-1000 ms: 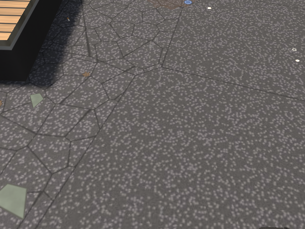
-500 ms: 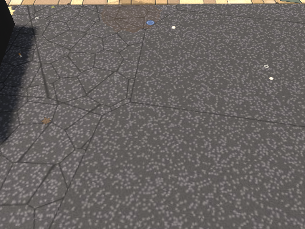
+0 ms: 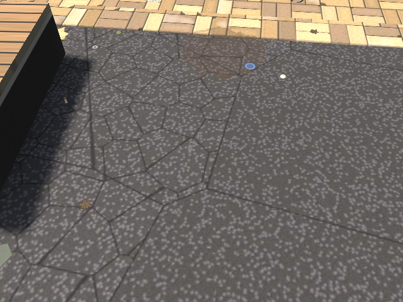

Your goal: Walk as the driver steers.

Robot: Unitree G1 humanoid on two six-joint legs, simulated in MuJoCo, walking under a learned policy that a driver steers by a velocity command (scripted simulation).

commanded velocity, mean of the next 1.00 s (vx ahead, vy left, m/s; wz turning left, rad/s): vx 0.50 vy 0.00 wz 0.00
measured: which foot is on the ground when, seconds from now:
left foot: up 0.00-0.10, down 0.12-0.66, up 0.68-1.00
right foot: down 0.00-0.14, up 0.16-0.64, down 0.66-1.00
